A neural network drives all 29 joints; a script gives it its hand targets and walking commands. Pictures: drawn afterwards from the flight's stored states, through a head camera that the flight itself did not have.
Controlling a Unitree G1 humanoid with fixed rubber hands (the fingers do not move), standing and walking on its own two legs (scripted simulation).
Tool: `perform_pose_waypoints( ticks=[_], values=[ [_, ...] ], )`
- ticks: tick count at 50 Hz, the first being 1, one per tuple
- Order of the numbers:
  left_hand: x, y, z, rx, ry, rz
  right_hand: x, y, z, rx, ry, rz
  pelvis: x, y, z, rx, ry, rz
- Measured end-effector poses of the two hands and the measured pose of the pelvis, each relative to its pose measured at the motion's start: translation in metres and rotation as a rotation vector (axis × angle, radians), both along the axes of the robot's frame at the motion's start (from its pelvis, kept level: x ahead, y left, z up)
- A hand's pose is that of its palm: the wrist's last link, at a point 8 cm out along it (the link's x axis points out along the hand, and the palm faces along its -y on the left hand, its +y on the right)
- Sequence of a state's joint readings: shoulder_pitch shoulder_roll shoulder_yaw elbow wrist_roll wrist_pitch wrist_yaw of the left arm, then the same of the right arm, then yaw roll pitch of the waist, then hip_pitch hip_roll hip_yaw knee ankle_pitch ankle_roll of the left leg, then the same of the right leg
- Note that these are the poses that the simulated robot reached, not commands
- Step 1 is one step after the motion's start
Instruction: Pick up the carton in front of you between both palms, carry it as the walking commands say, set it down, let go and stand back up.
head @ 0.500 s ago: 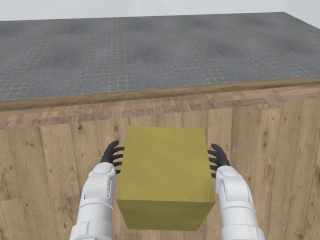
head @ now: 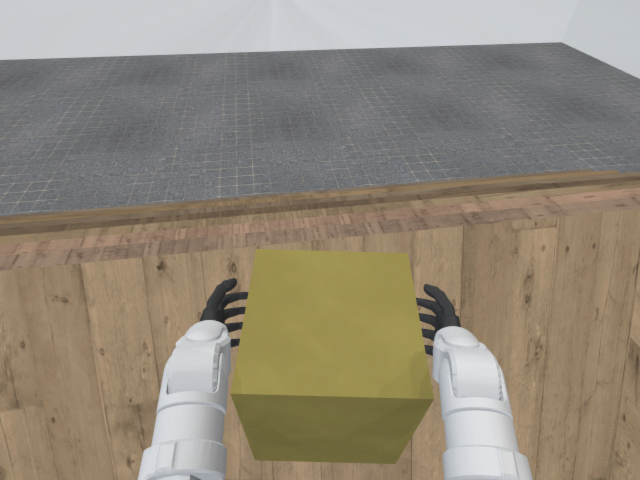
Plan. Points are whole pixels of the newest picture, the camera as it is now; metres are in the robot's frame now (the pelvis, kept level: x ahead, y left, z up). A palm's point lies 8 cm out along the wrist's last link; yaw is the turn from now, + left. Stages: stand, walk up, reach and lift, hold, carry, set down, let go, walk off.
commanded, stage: hold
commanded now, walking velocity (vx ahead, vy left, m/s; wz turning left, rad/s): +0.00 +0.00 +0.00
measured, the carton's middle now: (328, 360) +0.30 +0.00 -0.03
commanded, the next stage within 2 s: carry in 0.94 s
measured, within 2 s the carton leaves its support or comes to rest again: neither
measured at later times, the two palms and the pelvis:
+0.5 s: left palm (214, 330) +0.29 +0.15 +0.05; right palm (445, 336) +0.29 -0.15 +0.05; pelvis +0.00 +0.00 +0.00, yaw +0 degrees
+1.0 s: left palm (214, 330) +0.29 +0.15 +0.05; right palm (445, 336) +0.29 -0.15 +0.05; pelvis +0.00 +0.00 +0.00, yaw +0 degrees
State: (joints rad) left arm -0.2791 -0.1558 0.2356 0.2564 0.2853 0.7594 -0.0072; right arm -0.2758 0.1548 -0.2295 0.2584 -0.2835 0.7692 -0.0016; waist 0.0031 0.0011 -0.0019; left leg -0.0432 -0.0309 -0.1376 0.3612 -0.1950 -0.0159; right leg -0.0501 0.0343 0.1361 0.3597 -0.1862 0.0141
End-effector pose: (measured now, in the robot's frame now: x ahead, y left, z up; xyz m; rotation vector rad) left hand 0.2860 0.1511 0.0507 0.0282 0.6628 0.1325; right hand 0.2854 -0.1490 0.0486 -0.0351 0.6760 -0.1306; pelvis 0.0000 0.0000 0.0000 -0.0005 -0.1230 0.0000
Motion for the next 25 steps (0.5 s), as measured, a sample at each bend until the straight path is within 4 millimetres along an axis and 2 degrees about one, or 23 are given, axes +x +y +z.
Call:
perform_pose_waypoints(
  ticks=[11,25],
  values=[
    [0.0006,0.0,0.0015,-0.009,-0.009,0.007,0.0007,-0.0001,0.0011,0.009,-0.009,-0.005,-0.005,-0.0002,-0.001,0.001,0.0,0.002],
    [0.0038,0.0002,0.0012,0.001,-0.006,0.001,0.0044,0.0002,0.0013,-0.001,-0.006,0.003,0.0013,-0.0005,0.0003,0.0,0.002,0.002]
  ],
)
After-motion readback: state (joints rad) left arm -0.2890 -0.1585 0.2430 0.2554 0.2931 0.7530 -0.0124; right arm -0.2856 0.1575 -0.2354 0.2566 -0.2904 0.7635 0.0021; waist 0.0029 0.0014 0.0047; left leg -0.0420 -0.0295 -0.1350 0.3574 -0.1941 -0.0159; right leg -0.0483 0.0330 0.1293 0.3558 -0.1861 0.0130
